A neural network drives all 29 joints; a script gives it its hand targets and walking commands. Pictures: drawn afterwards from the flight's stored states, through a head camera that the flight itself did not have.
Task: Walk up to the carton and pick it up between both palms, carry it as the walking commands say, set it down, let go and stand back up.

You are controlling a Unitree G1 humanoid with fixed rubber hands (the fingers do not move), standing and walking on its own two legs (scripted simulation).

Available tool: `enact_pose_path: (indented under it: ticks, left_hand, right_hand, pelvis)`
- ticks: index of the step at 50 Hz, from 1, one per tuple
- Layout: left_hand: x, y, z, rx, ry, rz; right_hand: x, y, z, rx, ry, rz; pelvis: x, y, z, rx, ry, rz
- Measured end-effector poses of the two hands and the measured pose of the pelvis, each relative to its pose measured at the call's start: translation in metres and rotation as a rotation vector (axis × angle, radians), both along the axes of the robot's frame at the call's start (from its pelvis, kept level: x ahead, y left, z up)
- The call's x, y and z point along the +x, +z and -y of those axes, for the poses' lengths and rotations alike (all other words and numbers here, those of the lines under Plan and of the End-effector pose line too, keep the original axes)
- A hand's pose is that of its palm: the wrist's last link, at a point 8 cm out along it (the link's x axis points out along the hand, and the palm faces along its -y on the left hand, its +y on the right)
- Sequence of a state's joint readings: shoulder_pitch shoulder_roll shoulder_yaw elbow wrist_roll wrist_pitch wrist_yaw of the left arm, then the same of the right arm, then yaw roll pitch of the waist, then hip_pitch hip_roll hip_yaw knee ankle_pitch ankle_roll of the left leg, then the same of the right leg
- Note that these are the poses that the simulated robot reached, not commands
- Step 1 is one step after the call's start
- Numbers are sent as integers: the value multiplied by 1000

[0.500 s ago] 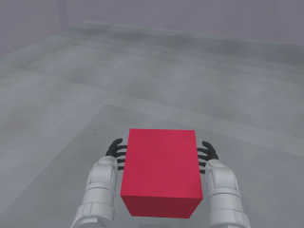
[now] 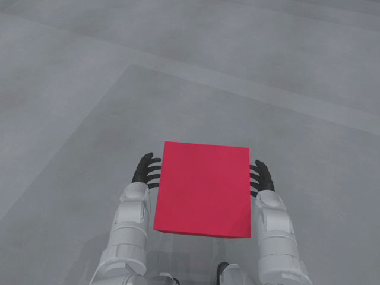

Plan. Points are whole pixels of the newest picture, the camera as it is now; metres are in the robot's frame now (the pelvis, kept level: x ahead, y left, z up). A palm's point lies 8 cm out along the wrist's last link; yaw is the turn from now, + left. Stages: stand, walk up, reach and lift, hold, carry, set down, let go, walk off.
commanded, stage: set down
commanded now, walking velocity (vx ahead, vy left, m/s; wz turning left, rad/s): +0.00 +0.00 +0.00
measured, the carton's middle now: (201, 195) +0.33 -0.02 -0.13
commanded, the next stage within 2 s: none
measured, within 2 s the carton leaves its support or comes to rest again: neither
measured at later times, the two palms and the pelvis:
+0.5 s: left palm (150, 189) +0.35 +0.12 -0.13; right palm (255, 199) +0.32 -0.16 -0.14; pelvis -0.01 +0.00 -0.06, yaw -1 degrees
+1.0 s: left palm (155, 191) +0.38 +0.12 -0.22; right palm (246, 200) +0.35 -0.16 -0.23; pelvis -0.03 -0.01 -0.15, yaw +1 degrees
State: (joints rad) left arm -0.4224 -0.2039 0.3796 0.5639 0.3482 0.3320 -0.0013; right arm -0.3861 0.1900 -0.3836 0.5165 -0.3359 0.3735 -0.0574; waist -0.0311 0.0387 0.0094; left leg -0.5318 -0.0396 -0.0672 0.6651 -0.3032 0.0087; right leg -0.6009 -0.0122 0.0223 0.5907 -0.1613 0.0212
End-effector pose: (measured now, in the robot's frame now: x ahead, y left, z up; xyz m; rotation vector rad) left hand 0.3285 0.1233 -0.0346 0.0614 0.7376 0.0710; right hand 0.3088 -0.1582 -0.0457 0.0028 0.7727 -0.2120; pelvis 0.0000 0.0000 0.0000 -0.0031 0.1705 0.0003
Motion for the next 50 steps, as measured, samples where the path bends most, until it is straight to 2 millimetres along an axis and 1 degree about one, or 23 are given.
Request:
enact_pose_path:
  ticks: [5, 9, 20, 26, 38, 50]
  left_hand:
    - [3, -25, -3, -2, 16, 8]
    - [5, -42, -4, -12, 29, 24]
    - [17, -74, 4, -31, 49, 63]
    - [25, -95, 5, -26, 44, 62]
    - [38, -138, 1, -32, 59, 69]
    - [50, -182, 2, -35, 59, 68]
  right_hand:
    - [1, -25, -4, 6, -8, 4]
    - [3, -42, -6, 10, -22, 20]
    - [11, -75, 0, 33, -65, 59]
    - [17, -97, 1, 43, -76, 58]
    - [31, -142, -3, 50, -71, 65]
    - [42, -187, -2, 44, -68, 63]
  pelvis:
    - [-3, -9, -4, 1, -1, -95]
    - [-6, -17, -7, 2, 1, -170]
    - [-12, -47, -4, 10, -5, -304]
    - [-15, -66, 1, 18, -16, -360]
    - [-19, -108, 10, 29, -15, -465]
    - [-27, -148, 15, 26, 0, -533]
